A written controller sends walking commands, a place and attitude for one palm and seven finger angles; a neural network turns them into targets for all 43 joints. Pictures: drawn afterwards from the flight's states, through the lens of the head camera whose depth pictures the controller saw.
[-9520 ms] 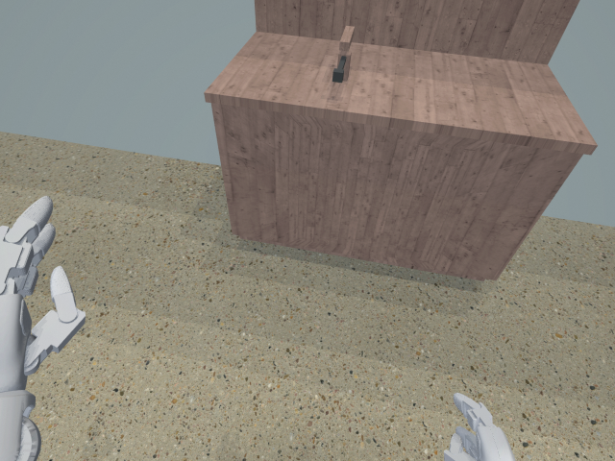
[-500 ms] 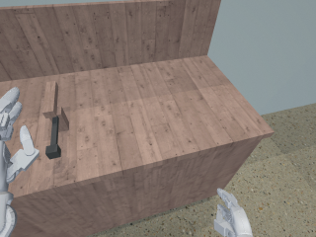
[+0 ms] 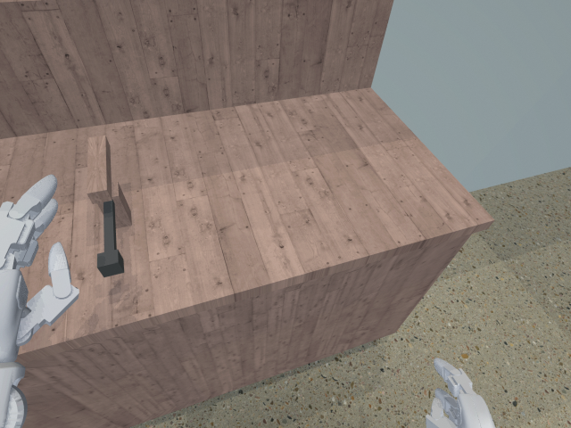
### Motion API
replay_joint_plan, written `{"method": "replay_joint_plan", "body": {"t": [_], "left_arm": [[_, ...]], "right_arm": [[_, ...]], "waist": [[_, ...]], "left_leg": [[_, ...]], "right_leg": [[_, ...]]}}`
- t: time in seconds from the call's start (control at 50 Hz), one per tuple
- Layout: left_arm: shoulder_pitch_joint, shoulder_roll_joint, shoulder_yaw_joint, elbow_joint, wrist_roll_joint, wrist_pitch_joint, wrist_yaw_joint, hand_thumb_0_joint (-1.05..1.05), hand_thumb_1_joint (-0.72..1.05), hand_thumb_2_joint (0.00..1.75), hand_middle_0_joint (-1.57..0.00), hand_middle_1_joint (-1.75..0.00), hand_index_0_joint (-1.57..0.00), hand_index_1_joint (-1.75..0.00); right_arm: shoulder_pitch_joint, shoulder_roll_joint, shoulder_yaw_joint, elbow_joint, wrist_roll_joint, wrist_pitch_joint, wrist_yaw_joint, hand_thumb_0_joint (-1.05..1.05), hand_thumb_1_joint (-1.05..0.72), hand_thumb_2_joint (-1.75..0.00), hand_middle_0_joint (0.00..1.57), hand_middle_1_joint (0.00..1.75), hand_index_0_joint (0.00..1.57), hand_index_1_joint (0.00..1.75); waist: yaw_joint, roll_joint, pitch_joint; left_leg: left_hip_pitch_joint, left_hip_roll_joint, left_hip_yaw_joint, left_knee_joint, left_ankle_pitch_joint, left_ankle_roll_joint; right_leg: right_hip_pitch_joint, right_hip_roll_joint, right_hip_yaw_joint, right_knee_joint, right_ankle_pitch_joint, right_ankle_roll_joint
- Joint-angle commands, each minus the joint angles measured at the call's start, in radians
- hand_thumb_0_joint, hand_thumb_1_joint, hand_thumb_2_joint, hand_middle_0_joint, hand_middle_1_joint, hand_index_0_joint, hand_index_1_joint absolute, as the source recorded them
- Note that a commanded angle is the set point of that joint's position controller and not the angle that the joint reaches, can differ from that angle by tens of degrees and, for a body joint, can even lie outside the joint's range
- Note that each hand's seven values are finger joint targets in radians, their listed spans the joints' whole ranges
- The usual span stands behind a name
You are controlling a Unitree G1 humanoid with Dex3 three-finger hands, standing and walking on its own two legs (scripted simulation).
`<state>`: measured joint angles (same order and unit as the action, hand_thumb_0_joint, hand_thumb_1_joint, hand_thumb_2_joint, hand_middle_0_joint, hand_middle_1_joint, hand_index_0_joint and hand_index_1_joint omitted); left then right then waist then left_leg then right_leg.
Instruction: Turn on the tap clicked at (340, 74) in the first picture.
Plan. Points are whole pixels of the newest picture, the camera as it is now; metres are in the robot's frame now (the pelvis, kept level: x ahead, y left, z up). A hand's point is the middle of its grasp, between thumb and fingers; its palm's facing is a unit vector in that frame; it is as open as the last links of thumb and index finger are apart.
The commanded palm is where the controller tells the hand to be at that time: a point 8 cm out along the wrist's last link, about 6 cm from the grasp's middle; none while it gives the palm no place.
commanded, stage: come to a stop and stand still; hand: left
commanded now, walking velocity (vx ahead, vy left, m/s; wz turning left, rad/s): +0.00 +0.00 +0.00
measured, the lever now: (110, 263) +0.32 +0.28 +0.03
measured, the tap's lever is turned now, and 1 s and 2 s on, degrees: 0 0 0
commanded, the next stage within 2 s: look again from close up in 0.94 s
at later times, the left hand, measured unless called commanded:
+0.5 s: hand (51, 265) +0.24 +0.27 +0.16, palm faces +0.43 -0.83 -0.35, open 7.4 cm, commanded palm +0.17 +0.29 +0.18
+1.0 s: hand (69, 253) +0.25 +0.25 +0.16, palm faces +0.41 -0.83 -0.37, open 7.4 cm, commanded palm +0.19 +0.28 +0.18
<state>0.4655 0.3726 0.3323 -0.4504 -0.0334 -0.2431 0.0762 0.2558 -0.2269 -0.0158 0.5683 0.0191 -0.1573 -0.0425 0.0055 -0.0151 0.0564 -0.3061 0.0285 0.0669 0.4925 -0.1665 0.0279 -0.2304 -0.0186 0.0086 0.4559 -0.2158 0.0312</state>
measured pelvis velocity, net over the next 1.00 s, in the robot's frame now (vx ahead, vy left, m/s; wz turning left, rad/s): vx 0.04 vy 0.00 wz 0.04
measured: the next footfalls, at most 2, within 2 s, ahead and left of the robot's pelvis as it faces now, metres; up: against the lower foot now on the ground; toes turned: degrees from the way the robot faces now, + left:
none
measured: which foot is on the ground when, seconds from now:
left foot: down 0.00-1.00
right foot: down 0.00-1.00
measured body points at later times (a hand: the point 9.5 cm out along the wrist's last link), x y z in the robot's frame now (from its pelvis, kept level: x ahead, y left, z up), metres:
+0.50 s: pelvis +0.02 +0.01 +0.00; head +0.04 +0.03 +0.45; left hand +0.21 +0.31 +0.18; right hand +0.22 -0.20 -0.06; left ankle +0.07 +0.10 -0.74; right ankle +0.03 -0.15 -0.74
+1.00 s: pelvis +0.04 +0.00 +0.01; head +0.06 +0.01 +0.45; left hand +0.22 +0.29 +0.18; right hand +0.23 -0.22 -0.07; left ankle +0.07 +0.10 -0.74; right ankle +0.03 -0.15 -0.74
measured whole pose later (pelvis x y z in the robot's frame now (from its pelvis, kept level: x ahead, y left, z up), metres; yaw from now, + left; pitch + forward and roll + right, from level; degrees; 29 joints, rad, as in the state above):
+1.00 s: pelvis +0.04 +0.00 +0.01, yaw +2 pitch -1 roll -1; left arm 0.44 0.36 0.35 -0.47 -0.04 -0.19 0.11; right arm 0.19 -0.19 0.02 0.58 0.02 -0.11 -0.04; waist 0.02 -0.01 0.05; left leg -0.25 0.02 0.03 0.46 -0.20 0.02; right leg -0.14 -0.01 0.01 0.37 -0.22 0.03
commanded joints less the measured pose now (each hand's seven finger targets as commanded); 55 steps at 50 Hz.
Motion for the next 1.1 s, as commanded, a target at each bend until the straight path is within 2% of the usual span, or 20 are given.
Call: {"method": "replay_joint_plan", "body": {"t": [0.0,0.06,0.18,0.22,0.26,0.46,0.48,0.56,0.58,0.66,0.68,0.76,0.78,0.86,0.88,0.94,0.96,0.98,1.06,1.08], "left_arm": [[-0.231,0.207,0.189,-0.23,0.004,-0.08,0.048,0.0,0.9,0.9,-0.2,-0.3,-0.2,-0.3],[-0.225,0.18,0.161,-0.235,0.011,-0.081,0.045,0.0,0.9,0.9,-0.2,-0.3,-0.2,-0.3],[-0.199,0.11,0.091,-0.179,0.029,-0.063,0.041,0.0,0.9,0.9,-0.2,-0.3,-0.2,-0.3],[-0.212,0.11,0.088,-0.155,0.03,-0.057,0.041,0.0,0.9,0.9,-0.2,-0.3,-0.2,-0.3],[-0.226,0.14,0.114,-0.175,0.03,-0.052,0.042,0.0,0.9,0.9,-0.2,-0.3,-0.2,-0.3],[-0.17,0.159,0.138,-0.26,0.009,-0.042,0.045,0.0,0.9,0.9,-0.2,-0.3,-0.2,-0.3],[-0.148,0.137,0.122,-0.239,0.005,-0.04,0.042,0.0,0.9,0.9,-0.2,-0.3,-0.2,-0.3],[-0.112,0.159,0.147,-0.233,0.001,-0.031,0.048,0.0,0.9,0.9,-0.2,-0.3,-0.2,-0.3],[-0.1,0.13,0.121,-0.21,-0.003,-0.03,0.043,0.0,0.9,0.9,-0.2,-0.3,-0.2,-0.3],[-0.098,0.17,0.151,-0.248,-0.005,-0.024,0.049,0.0,0.9,0.9,-0.2,-0.3,-0.2,-0.3],[-0.093,0.137,0.12,-0.229,-0.01,-0.022,0.044,0.0,0.9,0.9,-0.2,-0.3,-0.2,-0.3],[-0.107,0.174,0.146,-0.261,-0.008,-0.017,0.052,0.0,0.9,0.9,-0.2,-0.3,-0.2,-0.3],[-0.098,0.138,0.114,-0.23,-0.012,-0.015,0.047,0.0,0.9,0.9,-0.2,-0.3,-0.2,-0.3],[-0.095,0.173,0.149,-0.245,-0.012,-0.009,0.055,0.0,0.9,0.9,-0.2,-0.3,-0.2,-0.3],[-0.079,0.145,0.126,-0.212,-0.016,-0.008,0.049,0.0,0.9,0.9,-0.2,-0.3,-0.2,-0.3],[-0.102,0.147,0.118,-0.23,-0.015,-0.008,0.048,0.0,0.9,0.9,-0.2,-0.3,-0.2,-0.3],[-0.097,0.172,0.145,-0.231,-0.013,-0.004,0.053,0.0,0.9,0.9,-0.2,-0.3,-0.2,-0.3],[-0.093,0.133,0.109,-0.205,-0.017,-0.003,0.046,0.0,0.9,0.9,-0.2,-0.3,-0.2,-0.3],[-0.105,0.17,0.14,-0.227,-0.012,0.001,0.052,0.0,0.9,0.9,-0.2,-0.3,-0.2,-0.3],[-0.102,0.135,0.107,-0.209,-0.016,-0.001,0.046,0.0,0.9,0.9,-0.2,-0.3,-0.2,-0.3]], "right_arm": [[-0.126,-0.102,-0.022,-0.155,-0.002,-0.076,-0.013,0.0,-0.9,-0.9,0.2,0.3,0.2,0.3],[-0.129,-0.091,-0.012,-0.144,0.0,-0.098,0.003,0.0,-0.9,-0.9,0.2,0.3,0.2,0.3],[-0.111,-0.095,-0.012,-0.111,-0.009,-0.103,0.023,0.0,-0.9,-0.9,0.2,0.3,0.2,0.3],[-0.112,-0.095,-0.014,-0.109,-0.011,-0.097,0.024,0.0,-0.9,-0.9,0.2,0.3,0.2,0.3],[-0.128,-0.09,-0.01,-0.108,-0.01,-0.09,0.021,0.0,-0.9,-0.9,0.2,0.3,0.2,0.3],[-0.155,-0.081,-0.01,-0.134,-0.004,-0.066,0.011,0.0,-0.9,-0.9,0.2,0.3,0.2,0.3],[-0.147,-0.084,-0.012,-0.134,-0.007,-0.061,0.011,0.0,-0.9,-0.9,0.2,0.3,0.2,0.3],[-0.151,-0.083,-0.015,-0.139,0.0,-0.049,0.008,0.0,-0.9,-0.9,0.2,0.3,0.2,0.3],[-0.14,-0.089,-0.017,-0.136,-0.005,-0.042,0.008,0.0,-0.9,-0.9,0.2,0.3,0.2,0.3],[-0.156,-0.088,-0.019,-0.143,0.002,-0.034,0.002,0.0,-0.9,-0.9,0.2,0.3,0.2,0.3],[-0.144,-0.092,-0.018,-0.138,-0.004,-0.028,0.002,0.0,-0.9,-0.9,0.2,0.3,0.2,0.3],[-0.161,-0.09,-0.019,-0.142,0.002,-0.024,-0.003,0.0,-0.9,-0.9,0.2,0.3,0.2,0.3],[-0.151,-0.093,-0.017,-0.139,-0.004,-0.019,-0.002,0.0,-0.9,-0.9,0.2,0.3,0.2,0.3],[-0.163,-0.089,-0.019,-0.143,0.001,-0.014,-0.007,0.0,-0.9,-0.9,0.2,0.3,0.2,0.3],[-0.151,-0.092,-0.016,-0.137,-0.006,-0.007,-0.006,0.0,-0.9,-0.9,0.2,0.3,0.2,0.3],[-0.15,-0.091,-0.023,-0.146,-0.001,-0.006,-0.006,0.0,-0.9,-0.9,0.2,0.3,0.2,0.3],[-0.168,-0.086,-0.017,-0.143,0.001,-0.006,-0.009,0.0,-0.9,-0.9,0.2,0.3,0.2,0.3],[-0.154,-0.09,-0.015,-0.137,-0.005,-0.001,-0.008,0.0,-0.9,-0.9,0.2,0.3,0.2,0.3],[-0.168,-0.087,-0.017,-0.144,0.002,-0.002,-0.011,0.0,-0.9,-0.9,0.2,0.3,0.2,0.3],[-0.156,-0.092,-0.015,-0.139,-0.005,0.002,-0.009,0.0,-0.9,-0.9,0.2,0.3,0.2,0.3]], "waist": [[0.025,0.169,-0.104],[0.028,0.194,-0.123],[0.019,0.104,-0.077],[0.017,0.057,-0.062],[0.016,0.075,-0.073],[0.022,0.127,-0.167],[0.022,0.104,-0.168],[0.022,0.094,-0.168],[0.019,0.082,-0.164],[0.02,0.085,-0.189],[0.018,0.069,-0.19],[0.019,0.087,-0.185],[0.017,0.083,-0.176],[0.018,0.066,-0.171],[0.017,0.055,-0.17],[0.014,0.075,-0.161],[0.018,0.068,-0.158],[0.014,0.056,-0.152],[0.016,0.065,-0.148],[0.013,0.066,-0.149]], "left_leg": [[-0.036,0.092,-0.151,-0.233,-0.395,0.022],[-0.017,0.099,-0.16,-0.236,-0.391,0.024],[-0.029,0.075,-0.156,-0.203,-0.402,0.01],[-0.006,0.056,-0.139,-0.178,-0.363,0.0],[0.051,0.047,-0.126,-0.169,-0.302,-0.007],[0.146,0.049,-0.116,-0.143,0.008,-0.009],[0.138,0.05,-0.113,-0.137,0.017,-0.005],[0.156,0.051,-0.105,-0.121,0.091,-0.011],[0.146,0.048,-0.103,-0.117,0.1,-0.009],[0.187,0.05,-0.097,-0.095,0.18,-0.01],[0.178,0.049,-0.094,-0.094,0.182,-0.007],[0.182,0.05,-0.1,-0.098,0.179,-0.01],[0.17,0.047,-0.093,-0.101,0.151,-0.006],[0.167,0.046,-0.096,-0.098,0.132,-0.006],[0.158,0.043,-0.096,-0.102,0.124,-0.004],[0.164,0.046,-0.097,-0.108,0.089,-0.006],[0.165,0.047,-0.097,-0.111,0.086,-0.005],[0.153,0.043,-0.094,-0.117,0.075,-0.004],[0.155,0.046,-0.101,-0.124,0.056,-0.004],[0.142,0.041,-0.098,-0.129,0.05,-0.003]], "right_leg": [[0.067,0.014,-0.007,-0.005,-0.142,-0.037],[0.091,0.021,-0.017,0.007,-0.092,-0.036],[0.049,0.02,0.014,-0.078,-0.104,-0.037],[0.015,0.016,0.035,-0.121,-0.119,-0.041],[-0.007,0.012,0.041,-0.139,-0.098,-0.042],[0.077,0.005,0.007,-0.087,0.117,-0.037],[0.084,0.003,0.004,-0.092,0.125,-0.036],[0.086,-0.005,0.003,-0.096,0.162,-0.035],[0.087,-0.004,0.003,-0.101,0.176,-0.035],[0.089,-0.016,0.008,-0.097,0.224,-0.035],[0.094,-0.014,0.005,-0.102,0.231,-0.034],[0.096,-0.02,0.011,-0.098,0.225,-0.037],[0.091,-0.018,0.009,-0.109,0.212,-0.035],[0.094,-0.027,0.024,-0.117,0.219,-0.04],[0.095,-0.022,0.017,-0.123,0.213,-0.038],[0.082,-0.029,0.036,-0.126,0.196,-0.043],[0.078,-0.027,0.026,-0.13,0.19,-0.039],[0.079,-0.021,0.019,-0.134,0.18,-0.038],[0.08,-0.024,0.025,-0.134,0.166,-0.04],[0.084,-0.017,0.016,-0.136,0.158,-0.038]]}}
